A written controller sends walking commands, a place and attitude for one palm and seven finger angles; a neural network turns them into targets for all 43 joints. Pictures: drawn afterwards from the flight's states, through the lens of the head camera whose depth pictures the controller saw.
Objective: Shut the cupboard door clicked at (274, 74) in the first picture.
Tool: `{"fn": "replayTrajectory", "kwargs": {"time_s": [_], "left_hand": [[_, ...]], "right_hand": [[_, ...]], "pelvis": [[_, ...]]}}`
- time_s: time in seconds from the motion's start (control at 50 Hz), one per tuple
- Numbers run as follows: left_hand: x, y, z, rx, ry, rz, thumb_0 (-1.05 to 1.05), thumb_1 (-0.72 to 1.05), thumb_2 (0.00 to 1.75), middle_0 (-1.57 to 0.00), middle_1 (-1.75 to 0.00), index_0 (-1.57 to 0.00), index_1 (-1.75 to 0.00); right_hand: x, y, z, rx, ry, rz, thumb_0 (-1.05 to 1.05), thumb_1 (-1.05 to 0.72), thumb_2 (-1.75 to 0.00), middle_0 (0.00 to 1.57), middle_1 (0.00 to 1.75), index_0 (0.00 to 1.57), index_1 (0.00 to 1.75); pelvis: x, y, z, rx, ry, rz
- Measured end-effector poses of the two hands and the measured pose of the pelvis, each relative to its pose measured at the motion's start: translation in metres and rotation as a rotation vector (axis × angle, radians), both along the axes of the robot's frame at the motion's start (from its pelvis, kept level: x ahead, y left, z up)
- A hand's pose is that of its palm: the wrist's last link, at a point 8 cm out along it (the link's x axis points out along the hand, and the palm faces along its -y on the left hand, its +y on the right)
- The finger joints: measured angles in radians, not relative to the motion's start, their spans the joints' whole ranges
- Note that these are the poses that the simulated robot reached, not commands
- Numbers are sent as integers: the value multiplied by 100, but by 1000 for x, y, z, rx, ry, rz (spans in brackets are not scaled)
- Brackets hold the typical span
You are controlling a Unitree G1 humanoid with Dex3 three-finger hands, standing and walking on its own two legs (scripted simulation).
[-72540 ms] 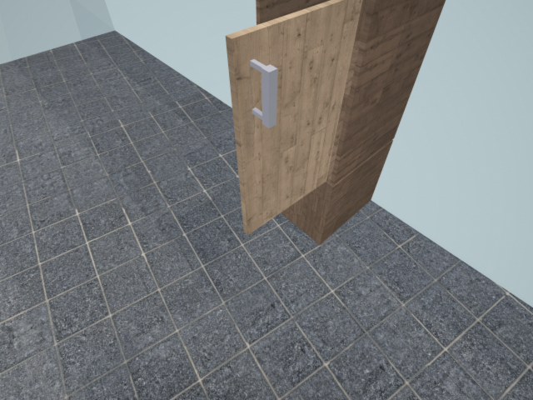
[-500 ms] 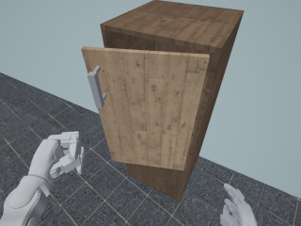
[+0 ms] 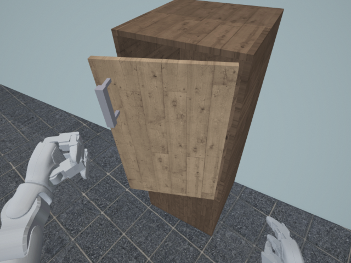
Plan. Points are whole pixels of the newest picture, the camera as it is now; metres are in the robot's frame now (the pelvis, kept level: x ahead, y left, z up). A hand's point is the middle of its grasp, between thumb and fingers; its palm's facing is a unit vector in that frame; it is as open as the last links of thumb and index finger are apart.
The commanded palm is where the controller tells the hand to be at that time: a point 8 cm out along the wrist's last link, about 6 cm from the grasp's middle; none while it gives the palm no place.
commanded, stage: bring the fist close to the handle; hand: left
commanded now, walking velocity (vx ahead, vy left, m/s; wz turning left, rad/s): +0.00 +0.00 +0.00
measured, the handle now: (109, 103) +0.46 +0.23 +0.15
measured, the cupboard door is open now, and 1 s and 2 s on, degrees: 20 20 10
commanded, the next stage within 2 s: push the door shut along its arc in 1.12 s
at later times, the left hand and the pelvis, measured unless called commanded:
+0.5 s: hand (96, 143) +0.32 +0.21 +0.14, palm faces -0.04 -1.00 -0.03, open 3.1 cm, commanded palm +0.31 +0.26 +0.15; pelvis +0.01 +0.02 +0.00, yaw -1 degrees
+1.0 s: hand (102, 126) +0.37 +0.21 +0.15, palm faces -0.03 -1.00 -0.02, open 3.1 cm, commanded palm +0.34 +0.26 +0.15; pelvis +0.01 +0.02 +0.00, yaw -2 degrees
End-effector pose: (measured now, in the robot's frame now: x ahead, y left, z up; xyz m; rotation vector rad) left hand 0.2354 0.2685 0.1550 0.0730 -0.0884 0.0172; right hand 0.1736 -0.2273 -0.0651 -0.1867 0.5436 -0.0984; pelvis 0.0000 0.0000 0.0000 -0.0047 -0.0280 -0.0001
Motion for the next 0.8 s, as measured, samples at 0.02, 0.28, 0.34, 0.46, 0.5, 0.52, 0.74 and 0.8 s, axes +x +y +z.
{"fn": "replayTrajectory", "kwargs": {"time_s": [0.02, 0.28, 0.34, 0.46, 0.5, 0.52, 0.74, 0.8], "left_hand": [[5, 0, -4, -5, 27, -12, 1, 90, 90, -130, -150, -130, -150], [46, 2, 0, -30, -15, -39, 2, 90, 90, -130, -150, -130, -150], [52, 11, -6, -35, 35, -23, 1, 90, 90, -130, -150, -130, -150], [63, 6, -20, -41, 114, -47, 2, 90, 90, -129, -150, -130, -150], [68, 1, -15, -37, 79, -61, 2, 90, 90, -130, -150, -130, -150], [70, -1, -11, -35, 55, -67, 2, 90, 90, -130, -150, -130, -150], [110, 4, -9, -47, 129, -35, 1, 90, 90, -130, -150, -130, -150], [114, 3, -11, -48, 127, -37, 2, 90, 90, -129, -150, -130, -150]], "right_hand": [[0, 0, -1, 1, 5, -6, 1, -91, -90, 21, 30, 20, 30], [-2, 7, 2, -10, 32, -44, 1, -91, -90, 20, 30, 20, 30], [-2, 10, 0, -5, 46, -45, 1, -91, -90, 21, 30, 20, 30], [-3, 16, -3, -15, 74, -45, 1, -91, -90, 21, 30, 20, 30], [-4, 19, -3, -20, 81, -42, 1, -91, -90, 21, 30, 20, 30], [-4, 20, -3, -22, 83, -41, 1, -91, -90, 21, 30, 20, 30], [-22, 20, -9, -3, 150, -76, 1, -91, -90, 21, 30, 20, 30], [-30, 15, -12, -11, 175, -89, 1, -91, -90, 21, 30, 20, 30]], "pelvis": [[0, 1, 0, 0, 3, -1], [11, 13, 1, 5, 28, -22], [11, 16, 1, 1, 29, -19], [7, 23, 1, -4, 32, -10], [6, 25, 2, -4, 32, -10], [6, 25, 2, -4, 33, -10], [5, 27, 4, -4, 43, -19], [5, 27, 4, -4, 47, -23]]}}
